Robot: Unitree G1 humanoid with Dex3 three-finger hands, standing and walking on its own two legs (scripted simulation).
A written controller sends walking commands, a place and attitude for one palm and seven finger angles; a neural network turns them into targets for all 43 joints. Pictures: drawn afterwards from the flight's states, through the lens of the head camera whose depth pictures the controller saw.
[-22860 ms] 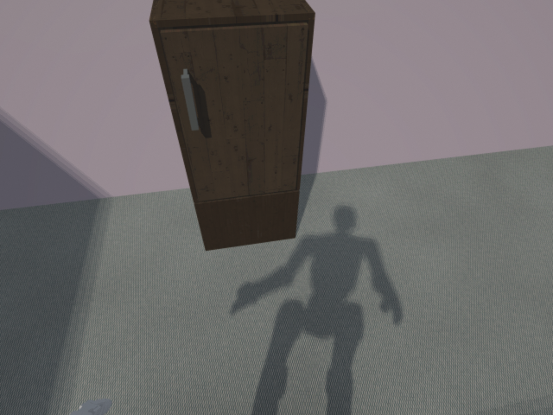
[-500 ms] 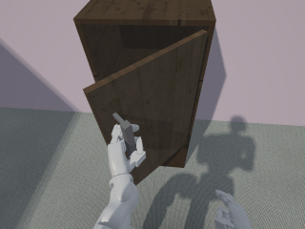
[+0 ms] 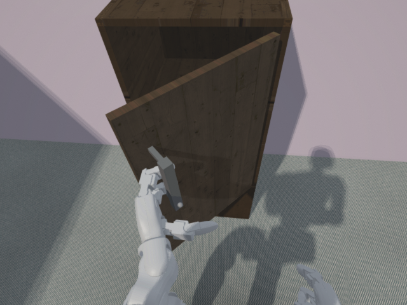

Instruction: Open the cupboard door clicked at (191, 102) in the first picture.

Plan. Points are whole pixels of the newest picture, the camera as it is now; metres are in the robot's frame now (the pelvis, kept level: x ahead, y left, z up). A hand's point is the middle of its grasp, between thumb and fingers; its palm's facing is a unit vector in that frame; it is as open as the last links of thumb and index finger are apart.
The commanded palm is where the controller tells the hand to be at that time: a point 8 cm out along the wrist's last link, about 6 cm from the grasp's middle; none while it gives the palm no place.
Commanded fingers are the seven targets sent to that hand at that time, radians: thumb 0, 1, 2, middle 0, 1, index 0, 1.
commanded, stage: open thumb and fingers to let go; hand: left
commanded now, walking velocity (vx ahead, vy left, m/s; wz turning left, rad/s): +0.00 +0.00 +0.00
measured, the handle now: (166, 180) +0.35 +0.08 +0.06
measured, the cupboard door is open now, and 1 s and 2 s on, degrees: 46 49 49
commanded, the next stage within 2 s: slide the hand sideways off the handle in 0.22 s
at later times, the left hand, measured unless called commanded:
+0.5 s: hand (177, 224) +0.26 +0.06 +0.05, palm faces -0.24 -0.97 -0.08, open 16.3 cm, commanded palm +0.26 +0.09 +0.06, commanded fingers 0.00 -0.50 0.30 -0.15 -0.30 -0.15 -0.30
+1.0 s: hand (159, 242) +0.23 +0.08 +0.06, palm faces -0.15 -0.99 +0.02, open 16.3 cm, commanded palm +0.21 +0.14 +0.06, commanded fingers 0.00 -0.50 0.30 -0.15 -0.30 -0.15 -0.30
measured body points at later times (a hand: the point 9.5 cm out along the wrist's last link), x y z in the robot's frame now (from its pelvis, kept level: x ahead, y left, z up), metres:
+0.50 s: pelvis -0.01 +0.04 -0.01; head +0.02 +0.02 +0.44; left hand +0.27 +0.11 +0.06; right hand +0.15 -0.18 -0.10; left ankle +0.04 +0.16 -0.67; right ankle -0.03 -0.05 -0.67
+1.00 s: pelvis -0.02 +0.06 -0.01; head +0.01 +0.04 +0.44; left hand +0.23 +0.14 +0.06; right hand +0.15 -0.16 -0.09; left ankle +0.04 +0.16 -0.67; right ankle -0.03 -0.05 -0.67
